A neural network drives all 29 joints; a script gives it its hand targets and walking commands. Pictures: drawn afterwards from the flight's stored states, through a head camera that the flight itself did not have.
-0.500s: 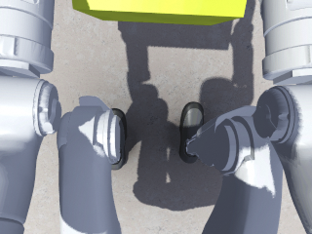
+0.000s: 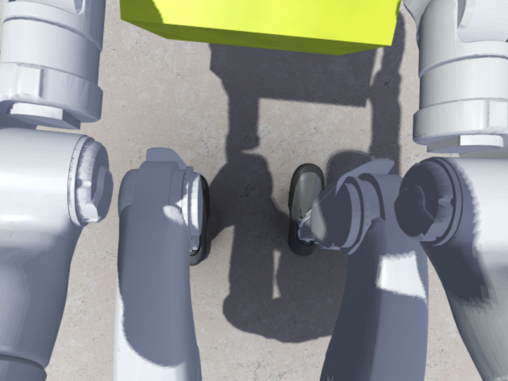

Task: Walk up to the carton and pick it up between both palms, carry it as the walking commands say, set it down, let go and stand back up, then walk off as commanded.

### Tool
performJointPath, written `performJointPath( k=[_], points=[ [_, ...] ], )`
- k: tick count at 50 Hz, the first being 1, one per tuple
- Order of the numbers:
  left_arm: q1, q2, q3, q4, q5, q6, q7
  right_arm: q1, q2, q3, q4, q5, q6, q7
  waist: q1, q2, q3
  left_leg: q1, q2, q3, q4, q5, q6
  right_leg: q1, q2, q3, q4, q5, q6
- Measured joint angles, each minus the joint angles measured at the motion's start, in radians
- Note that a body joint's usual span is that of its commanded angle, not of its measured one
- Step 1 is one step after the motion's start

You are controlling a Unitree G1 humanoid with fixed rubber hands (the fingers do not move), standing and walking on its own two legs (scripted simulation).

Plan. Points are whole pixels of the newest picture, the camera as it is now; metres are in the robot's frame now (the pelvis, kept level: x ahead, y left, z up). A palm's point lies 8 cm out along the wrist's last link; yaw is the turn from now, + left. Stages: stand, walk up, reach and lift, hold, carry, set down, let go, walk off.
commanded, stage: reach and lift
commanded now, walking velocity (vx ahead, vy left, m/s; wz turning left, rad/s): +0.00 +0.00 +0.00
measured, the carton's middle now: out of the picture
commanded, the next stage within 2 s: none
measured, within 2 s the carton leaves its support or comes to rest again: neither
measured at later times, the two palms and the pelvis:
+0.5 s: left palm out of the picture +0.56 +0.19 -0.01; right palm out of the picture +0.55 -0.14 -0.01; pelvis -0.01 +0.00 +0.04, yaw +1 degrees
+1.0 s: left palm out of the picture +0.53 +0.20 +0.05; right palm out of the picture +0.53 -0.14 +0.05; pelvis -0.02 +0.00 +0.10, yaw +1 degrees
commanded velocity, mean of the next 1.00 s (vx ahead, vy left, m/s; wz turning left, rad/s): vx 0.00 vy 0.00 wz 0.00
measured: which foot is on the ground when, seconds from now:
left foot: down 0.00-1.00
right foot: down 0.00-1.00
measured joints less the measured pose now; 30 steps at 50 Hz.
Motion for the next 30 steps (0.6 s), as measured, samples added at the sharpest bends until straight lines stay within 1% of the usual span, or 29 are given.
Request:
performJointPath(
  k=[3, 12, 18, 24, 30],
  points=[
    [0.000, -0.004, 0.010, 0.000, 0.007, 0.008, -0.002, 0.004, 0.013, -0.023, 0.000, -0.016, 0.001, 0.003, 0.000, 0.001, 0.000, 0.016, 0.000, 0.001, -0.025, 0.009, 0.000, 0.018, 0.001, 0.000, -0.025, 0.007, 0.000],
    [0.002, -0.020, 0.026, -0.001, 0.014, 0.019, -0.005, 0.031, 0.013, -0.024, -0.046, -0.017, 0.034, 0.002, 0.000, 0.002, 0.002, 0.064, -0.001, 0.002, -0.072, 0.018, 0.000, 0.070, 0.001, 0.000, -0.071, 0.012, 0.000],
    [0.014, -0.025, 0.026, -0.031, 0.019, 0.043, -0.006, 0.057, 0.018, -0.025, -0.078, -0.017, 0.046, 0.001, 0.000, 0.003, 0.002, 0.111, -0.002, 0.003, -0.096, 0.021, 0.000, 0.117, 0.002, 0.000, -0.094, 0.013, 0.000],
    [0.029, -0.050, 0.059, -0.033, 0.058, 0.046, -0.011, 0.062, 0.028, -0.051, -0.077, -0.044, 0.057, 0.009, 0.000, 0.004, 0.000, 0.153, -0.004, 0.003, -0.141, 0.040, 0.000, 0.159, 0.003, 0.000, -0.135, 0.027, 0.000],
    [0.049, -0.052, 0.062, -0.040, 0.051, 0.058, -0.013, 0.085, 0.039, -0.051, -0.094, -0.045, 0.073, 0.009, 0.000, 0.003, 0.001, 0.199, -0.004, 0.004, -0.184, 0.056, 0.000, 0.206, 0.005, 0.000, -0.177, 0.041, 0.000]
  ],
)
